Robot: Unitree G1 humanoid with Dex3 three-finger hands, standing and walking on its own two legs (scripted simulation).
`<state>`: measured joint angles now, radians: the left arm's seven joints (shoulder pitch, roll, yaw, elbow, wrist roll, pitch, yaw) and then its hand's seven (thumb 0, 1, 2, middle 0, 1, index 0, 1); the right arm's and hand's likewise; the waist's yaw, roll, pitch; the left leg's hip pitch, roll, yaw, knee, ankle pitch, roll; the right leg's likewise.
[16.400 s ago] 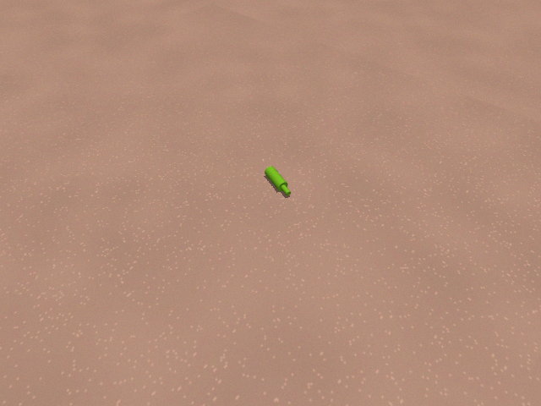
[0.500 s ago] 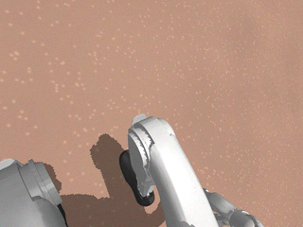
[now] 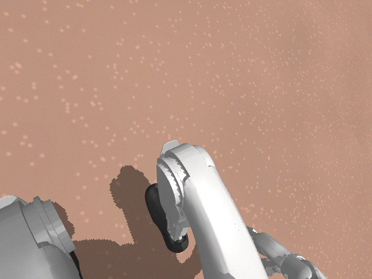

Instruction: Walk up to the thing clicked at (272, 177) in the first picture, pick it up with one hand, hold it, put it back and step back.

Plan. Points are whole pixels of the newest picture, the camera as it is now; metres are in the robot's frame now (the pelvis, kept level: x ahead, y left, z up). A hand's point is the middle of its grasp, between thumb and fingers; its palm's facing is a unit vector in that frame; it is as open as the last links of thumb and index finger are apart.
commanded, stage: close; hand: left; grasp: from above
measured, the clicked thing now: out of the picture +0.46 +0.35 -0.27
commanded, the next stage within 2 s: settle in 0.92 s
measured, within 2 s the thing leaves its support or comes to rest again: leaves its support in 1.32 s
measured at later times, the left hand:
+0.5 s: hand out of the picture +0.43 +0.37 -0.24, palm faces -0.40 -0.18 -0.90, open 10.0 cm
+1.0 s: hand out of the picture +0.43 +0.37 -0.24, palm faces -0.41 -0.18 -0.89, open 9.2 cm
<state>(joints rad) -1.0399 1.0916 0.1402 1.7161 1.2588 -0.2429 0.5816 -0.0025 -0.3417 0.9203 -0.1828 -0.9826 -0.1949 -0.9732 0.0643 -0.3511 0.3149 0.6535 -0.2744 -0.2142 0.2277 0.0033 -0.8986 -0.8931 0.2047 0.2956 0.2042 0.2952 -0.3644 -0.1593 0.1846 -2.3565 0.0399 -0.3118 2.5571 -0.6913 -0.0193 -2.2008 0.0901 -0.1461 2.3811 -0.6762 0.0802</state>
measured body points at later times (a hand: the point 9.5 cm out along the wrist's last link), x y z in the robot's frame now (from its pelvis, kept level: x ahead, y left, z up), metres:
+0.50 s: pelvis +0.00 +0.00 +0.00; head +0.27 +0.14 +0.33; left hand +0.45 +0.37 -0.19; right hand +0.08 -0.26 -0.05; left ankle +0.07 +0.13 -0.27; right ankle +0.12 -0.13 -0.27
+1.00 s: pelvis +0.00 +0.00 +0.00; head +0.27 +0.14 +0.33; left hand +0.45 +0.38 -0.19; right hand +0.08 -0.26 -0.05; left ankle +0.07 +0.13 -0.27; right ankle +0.12 -0.13 -0.27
